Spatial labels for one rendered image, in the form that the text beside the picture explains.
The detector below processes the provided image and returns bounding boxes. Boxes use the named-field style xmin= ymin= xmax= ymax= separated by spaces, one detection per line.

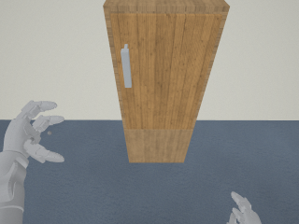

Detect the cupboard door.
xmin=110 ymin=13 xmax=222 ymax=130

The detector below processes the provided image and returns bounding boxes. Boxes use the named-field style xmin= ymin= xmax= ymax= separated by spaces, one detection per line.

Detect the handle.
xmin=121 ymin=44 xmax=132 ymax=88

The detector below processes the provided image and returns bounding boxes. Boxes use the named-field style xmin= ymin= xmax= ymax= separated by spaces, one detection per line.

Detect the robot left forearm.
xmin=0 ymin=150 xmax=29 ymax=224

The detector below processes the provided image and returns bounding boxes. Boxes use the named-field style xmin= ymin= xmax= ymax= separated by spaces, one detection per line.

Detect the robot left hand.
xmin=3 ymin=100 xmax=64 ymax=163

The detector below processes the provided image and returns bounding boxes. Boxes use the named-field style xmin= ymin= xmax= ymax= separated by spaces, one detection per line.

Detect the robot right hand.
xmin=226 ymin=191 xmax=262 ymax=224

